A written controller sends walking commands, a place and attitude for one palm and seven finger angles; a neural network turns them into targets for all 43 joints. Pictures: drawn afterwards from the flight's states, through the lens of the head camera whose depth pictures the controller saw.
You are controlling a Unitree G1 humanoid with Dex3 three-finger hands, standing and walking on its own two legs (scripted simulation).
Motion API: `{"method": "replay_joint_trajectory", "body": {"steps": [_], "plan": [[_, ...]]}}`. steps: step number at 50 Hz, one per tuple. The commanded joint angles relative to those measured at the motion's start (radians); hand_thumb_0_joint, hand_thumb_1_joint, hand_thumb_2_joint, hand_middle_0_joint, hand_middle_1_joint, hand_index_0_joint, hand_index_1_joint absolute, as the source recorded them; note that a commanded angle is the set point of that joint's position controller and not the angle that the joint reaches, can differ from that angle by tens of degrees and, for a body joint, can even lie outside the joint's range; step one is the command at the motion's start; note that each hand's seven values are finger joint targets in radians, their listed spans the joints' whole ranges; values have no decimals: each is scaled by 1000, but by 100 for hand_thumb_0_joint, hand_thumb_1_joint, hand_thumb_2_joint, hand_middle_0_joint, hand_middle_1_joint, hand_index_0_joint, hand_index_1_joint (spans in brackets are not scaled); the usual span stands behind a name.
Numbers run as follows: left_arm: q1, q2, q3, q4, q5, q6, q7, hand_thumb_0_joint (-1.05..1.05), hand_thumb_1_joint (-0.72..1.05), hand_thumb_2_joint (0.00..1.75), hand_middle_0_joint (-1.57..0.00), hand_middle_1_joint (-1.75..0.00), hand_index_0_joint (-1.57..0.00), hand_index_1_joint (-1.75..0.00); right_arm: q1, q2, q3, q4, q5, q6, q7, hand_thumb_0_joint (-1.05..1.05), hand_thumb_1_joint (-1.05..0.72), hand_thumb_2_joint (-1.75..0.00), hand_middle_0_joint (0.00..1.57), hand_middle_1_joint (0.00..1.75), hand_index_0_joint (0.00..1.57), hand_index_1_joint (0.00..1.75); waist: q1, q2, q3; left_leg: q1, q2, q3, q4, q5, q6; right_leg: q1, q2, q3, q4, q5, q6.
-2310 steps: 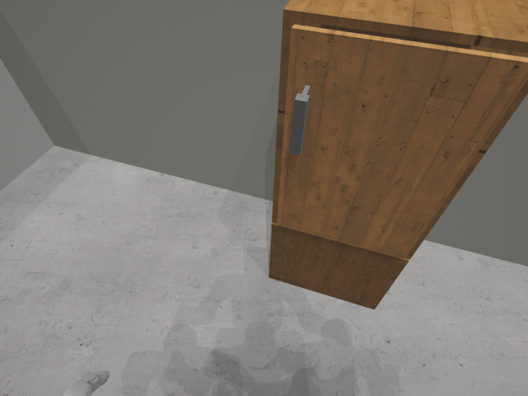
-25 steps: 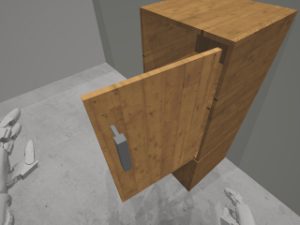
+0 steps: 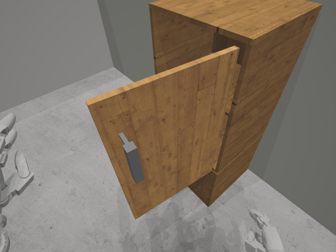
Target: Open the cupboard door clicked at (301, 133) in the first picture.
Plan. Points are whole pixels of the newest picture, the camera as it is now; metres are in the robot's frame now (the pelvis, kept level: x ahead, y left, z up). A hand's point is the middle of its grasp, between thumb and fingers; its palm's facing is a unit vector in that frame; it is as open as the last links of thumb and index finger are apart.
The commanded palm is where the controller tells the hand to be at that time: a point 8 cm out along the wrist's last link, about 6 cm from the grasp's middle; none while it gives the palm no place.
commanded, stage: step back with the hand held close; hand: left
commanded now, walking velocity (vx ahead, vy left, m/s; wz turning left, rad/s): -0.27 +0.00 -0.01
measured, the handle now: (130, 157) +0.31 +0.13 +0.07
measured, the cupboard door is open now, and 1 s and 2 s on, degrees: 83 83 83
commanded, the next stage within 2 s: stop stepping back and stand still in 1.00 s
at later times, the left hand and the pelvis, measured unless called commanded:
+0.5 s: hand (0, 215) +0.13 +0.29 +0.15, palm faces +0.41 -0.77 -0.49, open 7.4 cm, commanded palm +0.08 +0.33 +0.17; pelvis -0.07 +0.03 -0.02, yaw -1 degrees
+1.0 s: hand out of the picture +0.04 +0.31 +0.15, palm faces +0.50 -0.74 -0.45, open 7.4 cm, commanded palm -0.04 +0.34 +0.17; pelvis -0.15 +0.03 -0.04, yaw +5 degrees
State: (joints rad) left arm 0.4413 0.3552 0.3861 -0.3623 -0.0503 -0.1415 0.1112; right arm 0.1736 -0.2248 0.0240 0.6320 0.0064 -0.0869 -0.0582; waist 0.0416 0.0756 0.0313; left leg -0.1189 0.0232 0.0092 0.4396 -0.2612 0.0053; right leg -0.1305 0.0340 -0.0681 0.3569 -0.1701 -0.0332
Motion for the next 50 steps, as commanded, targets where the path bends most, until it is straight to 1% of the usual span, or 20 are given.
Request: {"method": "replay_joint_trajectory", "body": {"steps": [1, 5, 6, 9, 11, 15, 19, 24, 29, 34, 38, 39, 41, 43, 44, 45, 47, 48, 49, 50], "plan": [[55, 172, 86, -197, 3, -68, 12, 0, 90, 90, -20, -30, -20, -30, -100, -120, -62, -173, -2, -15, -13, 0, -90, -90, 20, 30, 20, 30, -25, -50, -113, -28, 20, -29, -23, 183, 27, -24, -139, 146, -70, 160, 12], [76, 230, 137, -287, 4, -73, 28, 0, 90, 90, -20, -30, -20, -30, -104, -127, -73, -193, 2, 4, -22, 0, -90, -90, 20, 30, 20, 30, -24, -31, -185, -72, 43, -49, -40, 271, 24, 28, -123, 118, 10, 238, 21], [88, 233, 146, -293, 4, -72, 33, 0, 90, 90, -20, -30, -20, -30, -102, -119, -74, -201, 4, 6, -24, 0, -90, -90, 20, 30, 20, 30, -23, -57, -192, -84, 50, -52, -42, 274, 25, 27, -117, 117, 28, 242, 25], [90, 249, 162, -337, 6, -80, 40, 0, 90, 90, -20, -30, -20, -30, -100, -119, -78, -217, 6, 10, -30, 0, -90, -90, 20, 30, 20, 30, -24, -51, -191, -128, 60, -65, -43, 277, 29, 24, -106, 118, 70, 252, 29], [95, 257, 173, -354, 8, -84, 46, 0, 90, 90, -20, -30, -20, -30, -100, -118, -78, -222, 4, 8, -36, 0, -90, -90, 20, 30, 20, 30, -22, -7, -182, -173, 70, -81, -56, 262, 34, 34, -100, 118, 104, 250, 29], [108, 231, 163, -350, 16, -90, 48, 0, 90, 90, -20, -30, -20, -30, -90, -129, -83, -227, 3, -2, -35, 0, -90, -90, 20, 30, 20, 30, -23, 30, -159, -288, 90, -98, -84, 124, 53, 59, -85, 123, 156, 184, 33], [95, 214, 160, -339, 31, -100, 51, 0, 90, 90, -20, -30, -20, -30, -73, -138, -84, -234, 3, -11, -29, 0, -90, -90, 20, 30, 20, 30, -32, 20, -105, -462, 111, -118, -114, -133, 78, 88, -81, 136, 214, 88, 35], [41, 212, 161, -350, 51, -120, 56, 0, 90, 90, -20, -30, -20, -30, -57, -145, -85, -239, 0, -27, -28, 0, -90, -90, 20, 30, 20, 30, -43, -14, -48, -578, 109, -139, -93, -388, 99, 38, -88, 178, 204, -107, 31], [1, 225, 179, -382, 62, -145, 64, 0, 90, 90, -20, -30, -20, -30, -43, -143, -83, -237, -7, -47, -30, 0, -90, -90, 20, 30, 20, 30, -46, 5, -56, -580, 112, -166, -79, -450, 102, -15, -78, 186, 213, -224, 26], [37, 231, 204, -401, 54, -161, 65, 0, 90, 90, -20, -30, -20, -30, -40, -130, -81, -229, -6, -69, -28, 0, -90, -90, 20, 30, 20, 30, -42, 33, -114, -567, 128, -179, -90, -362, 100, 34, -50, 165, 316, -17, 30], [-4, 222, 219, -362, 77, -176, 58, 0, 90, 90, -20, -30, -20, -30, -46, -148, -93, -225, -12, -68, -27, 0, -90, -90, 20, 30, 20, 30, -43, 61, -36, -811, 165, -191, -107, -593, 135, 120, -28, 202, 389, -156, 35], [-16, 215, 214, -346, 78, -175, 56, 0, 90, 90, -20, -30, -20, -30, -41, -145, -96, -220, -10, -68, -25, 0, -90, -90, 20, 30, 20, 30, -44, 43, -19, -815, 159, -175, -78, -584, 131, 91, -34, 218, 385, -169, 27], [-34, 229, 212, -353, 67, -176, 54, 0, 90, 90, -20, -30, -20, -30, -42, -128, -98, -216, -7, -69, -23, 0, -90, -90, 20, 30, 20, 30, -48, -88, -24, -662, 94, -132, 48, -474, 93, -70, -87, 306, 256, -165, -2], [-8, 253, 211, -361, 45, -173, 57, 0, 90, 90, -20, -30, -20, -30, -29, -104, -95, -182, -8, -63, -11, 0, -90, -90, 20, 30, 20, 30, -55, -240, -64, -341, -9, -45, 379, -309, 24, -398, -254, 516, -15, -294, -81], [0, 259, 205, -353, 38, -163, 62, 0, 90, 90, -20, -30, -20, -30, -32, -86, -89, -158, -12, -49, 0, 0, -90, -90, 20, 30, 20, 30, -54, -297, -87, -214, -34, -13, 569, -255, 3, -517, -333, 560, -119, -387, -117], [9, 257, 204, -354, 32, -161, 68, 0, 90, 90, -20, -30, -20, -30, -35, -83, -89, -140, -14, -39, 9, 0, -90, -90, 20, 30, 20, 30, -53, -299, -108, -171, -27, -28, 673, -255, -4, -547, -369, 565, -149, -371, -149], [31, 263, 212, -385, 32, -151, 61, 0, 90, 90, -20, -30, -20, -30, -37, -74, -85, -157, -10, -19, 17, 0, -90, -90, 20, 30, 20, 30, -52, -340, -150, -143, -15, -2, 605, -246, -5, -477, -304, 403, -90, -211, -104], [31, 262, 214, -406, 27, -152, 57, 0, 90, 90, -20, -30, -20, -30, -45, -75, -83, -181, -8, -20, 12, 0, -90, -90, 20, 30, 20, 30, -51, -302, -138, -150, -23, 17, 447, -237, -5, -421, -255, 346, -50, -127, -77], [25, 266, 216, -431, 21, -154, 55, 0, 90, 90, -20, -30, -20, -30, -43, -85, -81, -184, -3, -21, 4, 0, -90, -90, 20, 30, 20, 30, -59, -225, -121, -130, -40, 31, 266, -218, -5, -409, -215, 315, -4, -125, -42], [7, 286, 220, -458, 19, -168, 55, 0, 90, 90, -20, -30, -20, -30, -59, -104, -86, -172, -5, -26, -10, 0, -90, -90, 20, 30, 20, 30, -66, -70, -83, -137, -24, 18, 68, -192, 5, -399, -175, 279, 97, -169, -11]]}}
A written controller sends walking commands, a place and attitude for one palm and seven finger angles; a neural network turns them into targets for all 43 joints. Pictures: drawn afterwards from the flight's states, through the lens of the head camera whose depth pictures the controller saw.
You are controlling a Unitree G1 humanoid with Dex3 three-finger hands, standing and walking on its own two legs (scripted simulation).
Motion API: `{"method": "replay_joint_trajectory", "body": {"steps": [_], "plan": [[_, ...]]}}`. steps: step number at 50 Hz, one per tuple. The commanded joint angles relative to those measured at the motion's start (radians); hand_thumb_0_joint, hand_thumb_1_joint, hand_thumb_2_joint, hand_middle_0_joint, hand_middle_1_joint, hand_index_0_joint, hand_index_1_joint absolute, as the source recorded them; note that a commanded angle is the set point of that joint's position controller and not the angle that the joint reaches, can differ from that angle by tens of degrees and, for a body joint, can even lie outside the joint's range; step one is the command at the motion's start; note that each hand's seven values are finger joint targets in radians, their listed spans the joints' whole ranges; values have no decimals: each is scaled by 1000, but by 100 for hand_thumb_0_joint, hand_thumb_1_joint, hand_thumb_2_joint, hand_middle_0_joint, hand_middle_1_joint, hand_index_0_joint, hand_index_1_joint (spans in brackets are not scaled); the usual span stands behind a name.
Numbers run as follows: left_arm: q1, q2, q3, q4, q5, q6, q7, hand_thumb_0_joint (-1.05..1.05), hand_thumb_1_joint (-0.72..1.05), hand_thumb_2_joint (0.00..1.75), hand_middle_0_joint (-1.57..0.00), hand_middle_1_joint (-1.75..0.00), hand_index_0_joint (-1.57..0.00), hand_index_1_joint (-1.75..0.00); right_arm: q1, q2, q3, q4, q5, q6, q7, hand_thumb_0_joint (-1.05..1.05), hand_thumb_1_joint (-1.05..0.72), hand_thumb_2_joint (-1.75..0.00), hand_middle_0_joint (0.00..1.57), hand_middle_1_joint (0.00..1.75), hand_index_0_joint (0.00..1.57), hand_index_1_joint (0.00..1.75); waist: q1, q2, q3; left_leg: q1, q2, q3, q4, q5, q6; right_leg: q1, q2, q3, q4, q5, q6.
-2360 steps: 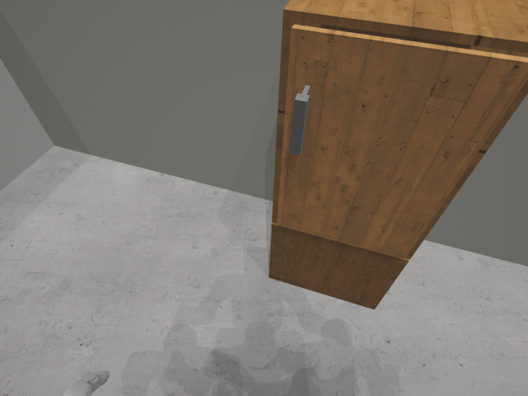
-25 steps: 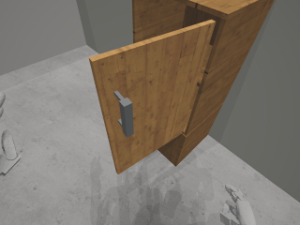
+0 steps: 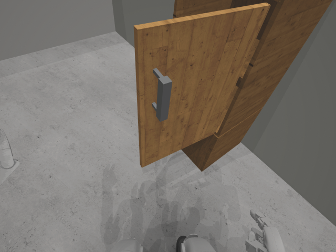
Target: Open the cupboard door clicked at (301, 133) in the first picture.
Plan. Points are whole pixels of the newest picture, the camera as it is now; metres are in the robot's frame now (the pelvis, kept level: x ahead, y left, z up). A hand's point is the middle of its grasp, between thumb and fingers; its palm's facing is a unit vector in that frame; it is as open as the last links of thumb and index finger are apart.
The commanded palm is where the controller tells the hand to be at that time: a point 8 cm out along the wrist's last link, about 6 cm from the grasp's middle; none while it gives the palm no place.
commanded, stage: stop stepping back and stand still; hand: left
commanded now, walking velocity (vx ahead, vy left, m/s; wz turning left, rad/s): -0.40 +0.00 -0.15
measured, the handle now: (159, 95) +0.47 +0.05 +0.10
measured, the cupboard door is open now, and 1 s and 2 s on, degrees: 83 83 83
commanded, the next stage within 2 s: let the arm hang, fingers relaxed in 1.00 s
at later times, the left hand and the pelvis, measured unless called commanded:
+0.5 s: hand (3, 226) +0.13 +0.22 +0.20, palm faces +0.26 -0.83 -0.49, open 7.4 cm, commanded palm +0.08 +0.27 +0.21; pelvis -0.10 -0.01 +0.03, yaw -7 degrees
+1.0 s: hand out of the picture +0.10 +0.21 +0.20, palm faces +0.31 -0.80 -0.51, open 7.4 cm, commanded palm +0.06 +0.25 +0.21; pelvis -0.12 -0.02 +0.03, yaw -8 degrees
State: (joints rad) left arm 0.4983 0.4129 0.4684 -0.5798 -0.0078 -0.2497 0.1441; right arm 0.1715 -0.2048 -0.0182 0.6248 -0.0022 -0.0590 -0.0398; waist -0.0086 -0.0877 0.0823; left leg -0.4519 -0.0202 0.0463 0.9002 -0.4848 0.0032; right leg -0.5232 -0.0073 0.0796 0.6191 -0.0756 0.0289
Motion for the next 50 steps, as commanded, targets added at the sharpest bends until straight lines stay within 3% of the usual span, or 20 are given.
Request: {"method": "replay_joint_trajectory", "body": {"steps": [1, 2, 4, 6, 9, 13, 17, 18, 20, 22, 24, 26, 29, 33, 35, 40, 43, 45, 48, 50], "plan": [[-40, 207, 143, -288, -29, -78, 23, 0, 90, 90, -20, -30, -20, -30, -49, -161, -53, -172, -7, -75, -37, 0, -90, -90, 20, 30, 20, 30, -17, 364, -126, 53, 210, -263, -619, -55, 86, 39, -21, 68, 127, -285, -33], [-60, 199, 160, -328, -4, -99, 39, 0, 90, 90, -20, -30, -20, -30, -46, -146, -54, -175, -26, -109, -39, 0, -90, -90, 20, 30, 20, 30, -16, 599, -145, -73, 447, -479, -714, 69, 184, 68, 84, -48, 510, -436, 14], [-41, 226, 193, -287, -12, -96, 49, 0, 90, 90, -20, -30, -20, -30, -14, -105, -67, -128, -26, -154, -33, 0, -90, -90, 20, 30, 20, 30, -14, 332, -230, 25, 460, -354, -605, 399, 191, 9, 58, 54, 750, -434, -5], [19, 181, 156, -306, -42, -70, 34, 0, 90, 90, -20, -30, -20, -30, -15, -125, -86, -136, -7, -160, -21, 0, -90, -90, 20, 30, 20, 30, -5, 218, -268, 267, 379, -243, -475, 727, 164, -74, 61, -1, 653, -438, 9], [58, 123, 83, -269, -41, -28, 25, 0, 90, 90, -20, -30, -20, -30, -10, -116, -70, -134, 21, -162, -1, 0, -90, -90, 20, 30, 20, 30, -9, 269, -254, 384, 315, -179, -527, 570, 115, -51, 39, -95, 403, -392, 21], [14, 126, 49, -194, -37, 12, 38, 0, 90, 90, -20, -30, -20, -30, -33, -123, -42, -142, 0, -157, -21, 0, -90, -90, 20, 30, 20, 30, -19, 360, -157, 212, 284, -209, -769, -78, 77, 181, 58, -168, 150, -476, -5], [38, 168, 71, -144, -46, 27, 38, 0, 90, 90, -20, -30, -20, -30, -42, -112, -23, -149, -1, -131, -30, 0, -90, -90, 20, 30, 20, 30, -5, 309, -178, 215, 168, -78, -731, -46, -9, 404, 87, -242, -258, -364, -41], [68, 188, 84, -146, -51, 26, 31, 0, 90, 90, -20, -30, -20, -30, -48, -101, -18, -155, 1, -119, -30, 0, -90, -90, 20, 30, 20, 30, -3, 252, -201, 215, 124, -16, -634, 29, -15, 432, 48, -206, -340, -291, -60], [117, 259, 137, -153, -59, 16, 22, 0, 90, 90, -20, -30, -20, -30, -45, -75, -5, -148, -11, -88, -23, 0, -90, -90, 20, 30, 20, 30, 3, -5, -214, 206, 56, 12, -256, 191, -12, 304, -193, 49, -447, -154, -148], [39, 324, 189, -225, -60, -17, 27, 0, 90, 90, -20, -30, -20, -30, -57, -87, 4, -149, -10, -95, -20, 0, -90, -90, 20, 30, 20, 30, 24, -41, -209, -15, 67, -2, -20, 134, -7, 396, -331, 151, -400, 208, -211], [72, 212, 121, -120, -59, -1, 14, 0, 90, 90, -20, -30, -20, -30, -38, -101, -16, -134, 19, -98, -25, 0, -90, -90, 20, 30, 20, 30, 3, -119, -183, -100, 50, -26, -36, 165, -5, 493, -246, 68, -287, 414, -143], [20, 200, 105, -97, -49, 1, 17, 0, 90, 90, -20, -30, -20, -30, -76, -99, -7, -136, 13, -97, -35, 0, -90, -90, 20, 30, 20, 30, -2, -35, -131, -25, 59, 13, -195, 194, 9, 441, -249, 50, -246, 391, -161], [-37, 182, 72, -43, -39, -7, 26, 0, 90, 90, -20, -30, -20, -30, -37, -116, -10, -106, 6, -112, -51, 0, -90, -90, 20, 30, 20, 30, -13, 93, -127, 207, 20, 58, -419, 302, 36, 330, -182, -6, -195, 151, -109], [-83, 168, 43, -59, -38, -20, 25, 0, 90, 90, -20, -30, -20, -30, -18, -173, -36, -131, 19, -125, -53, 0, -90, -90, 20, 30, 20, 30, -6, 258, -137, 359, 245, -307, -533, 348, 151, 135, -2, -89, 27, -280, 3], [-79, 221, 81, -115, -28, -26, 23, 0, 90, 90, -20, -30, -20, -30, -31, -146, -22, -117, -12, -144, -52, 0, -90, -90, 20, 30, 20, 30, -4, 337, -111, 276, 287, -408, -670, 225, 168, 143, 0, -97, 148, -443, -27], [91, 215, 119, -129, -29, -14, 23, 0, 90, 90, -20, -30, -20, -30, -52, -139, -15, -144, -2, -143, -38, 0, -90, -90, 20, 30, 20, 30, 20, 206, -135, 59, 154, -119, -586, 109, 70, 442, -15, -122, -190, -245, -42], [81, 198, 112, -96, -38, -18, 13, 0, 90, 90, -20, -30, -20, -30, -44, -117, -31, -136, -1, -109, -25, 0, -90, -90, 20, 30, 20, 30, 5, -60, -69, 45, 14, -43, -103, 118, -8, 193, -286, 339, -488, -507, -175], [53, 180, 111, -56, -40, -25, 15, 0, 90, 90, -20, -30, -20, -30, -27, -120, -34, -120, 1, -103, -25, 0, -90, -90, 20, 30, 20, 30, -10, -34, -66, -11, 31, -77, 45, 130, -14, 220, -280, 275, -446, -266, -170], [-19, 164, 87, 17, -23, -36, 19, 0, 90, 90, -20, -30, -20, -30, -34, -93, -8, -111, 4, -116, -38, 0, -90, -90, 20, 30, 20, 30, -4, -4, -114, 44, 61, -42, -225, 167, 3, 392, -216, 94, -286, 152, -157], [-60, 136, 44, 49, -22, -28, 17, 0, 90, 90, -20, -30, -20, -30, -47, -96, -4, -103, 3, -129, -52, 0, -90, -90, 20, 30, 20, 30, -6, 40, -123, 183, 33, -8, -408, 291, 16, 381, -157, 35, -244, 212, -97]]}}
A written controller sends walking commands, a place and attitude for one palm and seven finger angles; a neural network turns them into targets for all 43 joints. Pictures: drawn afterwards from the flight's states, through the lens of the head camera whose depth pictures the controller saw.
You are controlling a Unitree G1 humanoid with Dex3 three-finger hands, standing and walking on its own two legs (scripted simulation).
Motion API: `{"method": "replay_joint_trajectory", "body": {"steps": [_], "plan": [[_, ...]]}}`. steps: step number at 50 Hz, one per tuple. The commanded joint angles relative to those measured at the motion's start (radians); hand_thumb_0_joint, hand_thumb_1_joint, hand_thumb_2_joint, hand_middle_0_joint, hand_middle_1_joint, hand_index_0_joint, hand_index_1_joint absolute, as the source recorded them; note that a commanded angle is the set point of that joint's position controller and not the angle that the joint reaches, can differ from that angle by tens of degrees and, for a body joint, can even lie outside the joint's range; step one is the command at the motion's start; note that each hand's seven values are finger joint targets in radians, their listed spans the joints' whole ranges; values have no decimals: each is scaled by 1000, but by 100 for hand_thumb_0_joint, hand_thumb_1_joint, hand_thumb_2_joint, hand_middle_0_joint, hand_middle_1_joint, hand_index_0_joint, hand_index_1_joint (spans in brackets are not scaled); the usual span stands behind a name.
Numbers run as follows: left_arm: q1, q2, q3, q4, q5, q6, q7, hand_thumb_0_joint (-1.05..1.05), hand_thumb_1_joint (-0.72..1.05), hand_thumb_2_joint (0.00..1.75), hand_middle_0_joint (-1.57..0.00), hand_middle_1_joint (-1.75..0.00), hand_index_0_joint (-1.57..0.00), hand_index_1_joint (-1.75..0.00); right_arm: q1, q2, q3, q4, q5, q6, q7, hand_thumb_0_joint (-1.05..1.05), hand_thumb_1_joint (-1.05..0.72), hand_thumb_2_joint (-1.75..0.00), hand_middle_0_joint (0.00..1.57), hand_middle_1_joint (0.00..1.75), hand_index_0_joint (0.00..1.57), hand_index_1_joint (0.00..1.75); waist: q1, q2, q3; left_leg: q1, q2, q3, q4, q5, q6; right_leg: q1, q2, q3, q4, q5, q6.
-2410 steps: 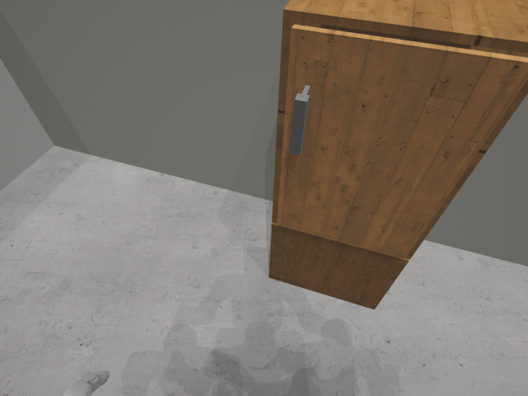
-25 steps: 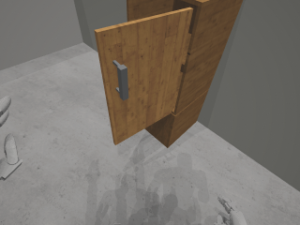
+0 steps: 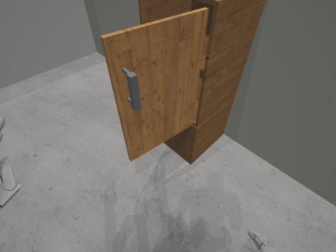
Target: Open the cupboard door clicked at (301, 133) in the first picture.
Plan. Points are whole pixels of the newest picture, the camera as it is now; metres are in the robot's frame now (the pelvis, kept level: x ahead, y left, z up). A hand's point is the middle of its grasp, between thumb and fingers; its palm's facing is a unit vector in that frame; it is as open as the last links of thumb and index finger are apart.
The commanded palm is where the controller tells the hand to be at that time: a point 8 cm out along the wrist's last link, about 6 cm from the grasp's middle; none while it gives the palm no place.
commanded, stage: let the arm hang, fingers relaxed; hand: left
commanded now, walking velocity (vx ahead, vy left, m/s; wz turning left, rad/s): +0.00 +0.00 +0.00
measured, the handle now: (130, 89) +0.57 +0.17 +0.07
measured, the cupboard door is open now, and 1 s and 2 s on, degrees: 83 83 83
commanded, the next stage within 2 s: look to check the result in 1.20 s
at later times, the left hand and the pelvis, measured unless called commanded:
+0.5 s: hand out of the picture -0.02 +0.19 -0.18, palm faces +0.08 -0.98 -0.19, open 7.0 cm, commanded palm none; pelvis -0.04 +0.00 +0.00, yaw +5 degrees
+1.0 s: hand out of the picture -0.04 +0.22 -0.17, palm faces +0.08 -0.97 -0.24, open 7.4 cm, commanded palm none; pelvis -0.04 +0.02 +0.00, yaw +4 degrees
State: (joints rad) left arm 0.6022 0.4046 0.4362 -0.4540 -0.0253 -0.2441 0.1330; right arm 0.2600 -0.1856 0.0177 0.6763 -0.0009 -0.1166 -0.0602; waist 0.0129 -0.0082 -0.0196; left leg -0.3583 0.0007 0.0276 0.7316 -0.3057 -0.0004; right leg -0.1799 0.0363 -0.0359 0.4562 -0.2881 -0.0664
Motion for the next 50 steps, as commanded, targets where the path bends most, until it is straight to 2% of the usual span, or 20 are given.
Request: {"method": "replay_joint_trajectory", "body": {"steps": [1, 3, 4, 5, 6, 7, 8, 10, 11, 12, 13, 14, 15, 17, 19, 23, 27, 34, 44, 50], "plan": [[-164, 141, 66, -80, -3, -28, 28, 0, 90, 90, -20, -30, -20, -30, -126, -124, -43, -151, 0, -76, -34, 0, -90, -90, 20, 30, 20, 30, -23, -2, -40, 160, 23, -6, -312, 204, 28, 31, -172, 132, -54, 416, 31], [-184, 150, 50, -173, 0, -27, 29, 0, 90, 90, -20, -30, -20, -30, -125, -156, -62, -170, 4, -79, -31, 0, -90, -90, 20, 30, 20, 30, -3, 54, -105, 276, 112, -72, -308, 469, 55, 14, -109, 96, -5, 398, 90], [-176, 162, 55, -213, 0, -29, 28, 0, 90, 90, -20, -30, -20, -30, -126, -163, -67, -181, 8, -77, -29, 0, -90, -90, 20, 30, 20, 30, 2, 34, -129, 302, 127, -75, -284, 522, 62, 12, -99, 96, -7, 400, 106], [-158, -23, -353, 588, 56, 95, -89, 0, 90, 90, -20, -30, -20, -30, -147, -287, -119, 37, 5, -122, 54, 0, -90, -90, 20, 30, 20, 30, -64, 34, -73, 257, 147, -112, -148, 819, 62, -135, -127, 9, 169, 536, 60], [-178, -31, -309, 610, 65, 203, -113, 0, 90, 90, -20, -30, -20, -30, -62, -309, -122, 41, 1, -21, 57, 0, -90, -90, 20, 30, 20, 30, -42, 60, -106, 220, 168, -161, -194, 982, 101, -84, -111, 36, 183, 374, 50], [-166, -50, -303, 604, 60, 233, -117, 0, 90, 90, -20, -30, -20, -30, -66, -278, -110, 25, 6, 12, 52, 0, -90, -90, 20, 30, 20, 30, -26, 86, -91, 202, 190, -176, -222, 1034, 124, -88, -76, 19, 226, 177, 51], [-207, -65, -315, 643, 56, 239, -115, 0, 90, 90, -20, -30, -20, -30, -95, -267, -100, 33, -4, 28, 52, 0, -90, -90, 20, 30, 20, 30, -22, 99, -91, 158, 238, -229, -263, 966, 155, -119, -55, 27, 272, -48, 51], [-276, -40, -333, 754, 53, 235, -119, 0, 90, 90, -20, -30, -20, -30, -110, -251, -78, 34, -24, 49, 53, 0, -90, -90, 20, 30, 20, 30, -13, 10, -81, 98, 241, -279, -316, 740, 182, -78, -51, 78, 263, -176, 51], [-274, -31, -341, 818, 53, 230, -123, 0, 90, 90, -20, -30, -20, -30, -137, -252, -72, 39, -28, 55, 53, 0, -90, -90, 20, 30, 20, 30, 9, -21, -86, 77, 219, -246, -292, 643, 160, -24, -67, 80, 165, -104, 53], [-264, 1, -340, 888, 61, 221, -123, 0, 90, 90, -20, -30, -20, -30, -157, -247, -70, 49, -25, 59, 52, 0, -90, -90, 20, 30, 20, 30, 29, -87, -120, 68, 147, -191, -222, 556, 107, 64, -90, 99, 44, 179, 48], [-285, 56, -337, 948, 67, 213, -120, 0, 90, 90, -20, -30, -20, -30, -151, -216, -71, 58, -14, 66, 52, 0, -90, -90, 20, 30, 20, 30, 14, -183, -143, 51, 58, -115, -173, 380, 48, 105, -176, 202, 0, 415, 20], [-315, 76, -342, 1005, 62, 214, -121, 0, 90, 90, -20, -30, -20, -30, -137, -202, -70, 73, -13, 75, 55, 0, -90, -90, 20, 30, 20, 30, -5, -161, -118, 52, 12, -87, -167, 198, 23, 76, -252, 256, -23, 527, -22], [-367, 83, -354, 1047, 58, 218, -121, 0, 90, 90, -20, -30, -20, -30, -116, -205, -70, 95, -13, 88, 56, 0, -90, -90, 20, 30, 20, 30, -28, -133, -115, 81, 7, -76, -170, 117, 15, 53, -266, 241, -25, 496, -51], [-422, 28, -379, 1140, 47, 225, -114, 0, 90, 90, -20, -30, -20, -30, -124, -186, -61, 149, -22, 107, 50, 0, -90, -90, 20, 30, 20, 30, -38, -60, -77, 152, 23, -76, -205, 182, 12, -16, -217, 209, -45, 382, -36], [-419, -14, -401, 1222, 38, 235, -114, 0, 90, 90, -20, -30, -20, -30, -123, -158, -43, 189, -23, 118, 48, 0, -90, -90, 20, 30, 20, 30, -38, 83, -23, 189, 50, -111, -276, 241, 15, -71, -156, 172, -75, 183, 3], [-360, -55, -400, 1368, 37, 240, -113, 0, 90, 90, -20, -30, -20, -30, -106, -143, -39, 260, -24, 126, 38, 0, -90, -90, 20, 30, 20, 30, -18, 190, 21, 130, 72, -149, -350, 118, 26, -21, -122, 154, -136, 27, 10], [-358, -49, -403, 1455, 36, 239, -117, 0, 90, 90, -20, -30, -20, -30, -50, -153, -47, 316, -22, 132, 35, 0, -90, -90, 20, 30, 20, 30, -25, 74, 44, 146, 69, -149, -367, 21, 25, -57, -123, 151, -189, -94, 2], [-338, -54, -399, 1535, 36, 240, -114, 0, 90, 90, -20, -30, -20, -30, 6, -151, -56, 382, -22, 130, 32, 0, -90, -90, 20, 30, 20, 30, -25, -12, 85, 138, 74, -155, -395, -9, 35, -91, -118, 138, -189, -143, 1], [-322, -62, -397, 1566, 37, 240, -108, 0, 90, 90, -20, -30, -20, -30, 18, -129, -52, 420, -22, 119, 33, 0, -90, -90, 20, 30, 20, 30, -13, 27, 111, 96, 88, -182, -455, -23, 41, -64, -114, 121, -141, -77, 9], [-334, -59, -396, 1564, 36, 231, -106, 0, 90, 90, -20, -30, -20, -30, 5, -128, -51, 424, -19, 112, 32, 0, -90, -90, 20, 30, 20, 30, -11, 30, 88, 138, 82, -156, -430, 88, 36, -47, -124, 122, -144, -10, 11]]}}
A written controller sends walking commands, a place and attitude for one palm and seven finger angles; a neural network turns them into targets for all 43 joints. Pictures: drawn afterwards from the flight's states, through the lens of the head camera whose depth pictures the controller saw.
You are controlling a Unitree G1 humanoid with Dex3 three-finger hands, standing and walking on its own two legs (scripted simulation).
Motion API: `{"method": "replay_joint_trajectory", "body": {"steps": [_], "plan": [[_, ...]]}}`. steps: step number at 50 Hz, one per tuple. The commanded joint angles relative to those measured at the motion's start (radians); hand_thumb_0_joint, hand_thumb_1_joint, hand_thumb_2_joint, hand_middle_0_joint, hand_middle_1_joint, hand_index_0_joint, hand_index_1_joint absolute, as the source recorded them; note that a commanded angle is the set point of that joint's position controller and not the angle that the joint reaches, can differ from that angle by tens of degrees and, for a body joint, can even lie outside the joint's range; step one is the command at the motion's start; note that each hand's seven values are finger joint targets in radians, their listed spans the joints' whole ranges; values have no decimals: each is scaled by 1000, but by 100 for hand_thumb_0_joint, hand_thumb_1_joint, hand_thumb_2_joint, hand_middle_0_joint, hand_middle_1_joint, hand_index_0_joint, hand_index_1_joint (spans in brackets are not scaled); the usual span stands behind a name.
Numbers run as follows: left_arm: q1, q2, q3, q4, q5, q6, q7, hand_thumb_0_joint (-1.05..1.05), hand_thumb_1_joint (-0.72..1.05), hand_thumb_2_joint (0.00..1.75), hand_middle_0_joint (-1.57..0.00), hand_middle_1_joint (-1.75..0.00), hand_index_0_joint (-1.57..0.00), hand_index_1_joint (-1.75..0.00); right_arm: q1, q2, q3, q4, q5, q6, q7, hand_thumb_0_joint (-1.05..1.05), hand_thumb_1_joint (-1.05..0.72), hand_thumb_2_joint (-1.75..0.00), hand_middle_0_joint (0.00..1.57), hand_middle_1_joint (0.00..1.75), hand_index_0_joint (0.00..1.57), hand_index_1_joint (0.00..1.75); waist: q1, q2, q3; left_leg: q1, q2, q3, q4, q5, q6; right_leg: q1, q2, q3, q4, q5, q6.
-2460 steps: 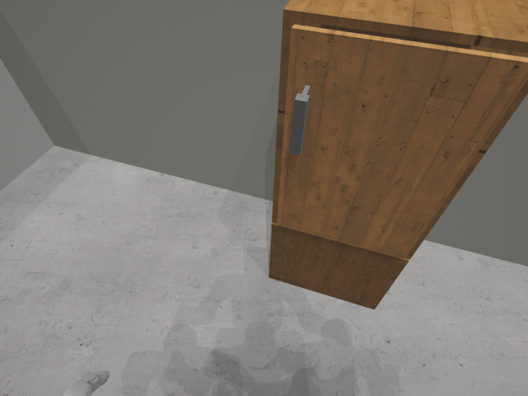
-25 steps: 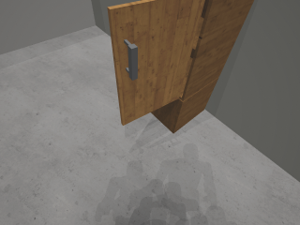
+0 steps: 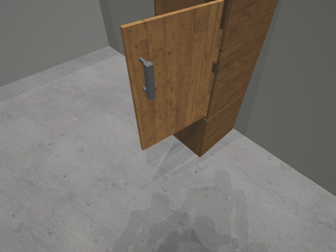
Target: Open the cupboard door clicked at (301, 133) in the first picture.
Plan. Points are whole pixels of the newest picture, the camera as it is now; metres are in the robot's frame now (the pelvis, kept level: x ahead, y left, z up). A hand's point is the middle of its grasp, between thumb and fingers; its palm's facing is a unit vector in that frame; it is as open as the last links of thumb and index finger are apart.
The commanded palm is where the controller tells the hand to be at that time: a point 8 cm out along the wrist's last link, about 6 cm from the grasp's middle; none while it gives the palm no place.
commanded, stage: let the arm hang, fingers relaxed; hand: left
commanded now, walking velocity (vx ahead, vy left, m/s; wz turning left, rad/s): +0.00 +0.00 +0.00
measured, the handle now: (146, 78) +0.63 +0.11 +0.07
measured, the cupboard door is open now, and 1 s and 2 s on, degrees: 83 83 83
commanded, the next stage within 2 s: look to check the result in 0.20 s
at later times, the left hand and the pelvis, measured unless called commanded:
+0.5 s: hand out of the picture +0.04 +0.21 -0.17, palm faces +0.00 -0.97 -0.26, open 7.4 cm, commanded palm none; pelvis +0.02 +0.00 +0.00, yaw +0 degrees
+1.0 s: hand out of the picture +0.10 +0.22 -0.16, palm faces -0.02 -0.95 -0.30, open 7.4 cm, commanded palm none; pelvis +0.03 -0.01 +0.01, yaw -1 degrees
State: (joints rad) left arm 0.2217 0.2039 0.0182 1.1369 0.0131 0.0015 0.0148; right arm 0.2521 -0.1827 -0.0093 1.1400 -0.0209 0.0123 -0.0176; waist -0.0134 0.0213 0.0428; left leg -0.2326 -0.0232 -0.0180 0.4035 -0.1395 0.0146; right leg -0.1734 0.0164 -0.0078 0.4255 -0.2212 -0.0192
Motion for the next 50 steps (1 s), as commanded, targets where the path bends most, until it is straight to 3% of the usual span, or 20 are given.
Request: {"method": "replay_joint_trajectory", "body": {"steps": [1, 11, 17, 30, 50], "plan": [[40, 138, 21, -25, -3, -16, 12, 0, 90, 90, -20, -30, -20, -30, 13, -125, -22, -38, 0, -18, -10, 0, -90, -90, 20, 30, 20, 30, 11, 7, 20, 14, 106, -111, -102, -67, 20, -48, -108, 95, -114, -66, -35], [9, 138, 19, -27, -3, -21, 13, 0, 90, 90, -20, -30, -20, -30, -18, -139, -23, -38, 1, -22, -12, 0, -90, -90, 20, 30, 20, 30, 6, 11, 20, 43, 109, -103, -96, -6, 13, -35, -111, 96, -126, -10, -31], [-4, 151, 22, -26, -3, -25, 12, 0, 90, 90, -20, -30, -20, -30, -41, -161, -27, -41, 2, -26, -13, 0, -90, -90, 20, 30, 20, 30, 4, 4, -18, 80, 116, -101, -94, 36, 16, -12, -113, 96, -127, 34, -31], [-32, 204, 27, -30, -3, -33, 9, 0, 90, 90, -20, -30, -20, -30, -95, -218, -32, -45, 5, -28, -12, 0, -90, -90, 20, 30, 20, 30, 8, -23, -36, 117, 122, -97, -95, 81, 17, 10, -118, 100, -147, 82, -31], [-87, 264, 29, -41, -5, -39, 6, 0, 90, 90, -20, -30, -20, -30, -155, -278, -30, -53, 6, -34, -7, 0, -90, -90, 20, 30, 20, 30, 11, -14, -65, 154, 130, -91, -110, 141, 11, 56, -130, 107, -162, 174, -28]]}}
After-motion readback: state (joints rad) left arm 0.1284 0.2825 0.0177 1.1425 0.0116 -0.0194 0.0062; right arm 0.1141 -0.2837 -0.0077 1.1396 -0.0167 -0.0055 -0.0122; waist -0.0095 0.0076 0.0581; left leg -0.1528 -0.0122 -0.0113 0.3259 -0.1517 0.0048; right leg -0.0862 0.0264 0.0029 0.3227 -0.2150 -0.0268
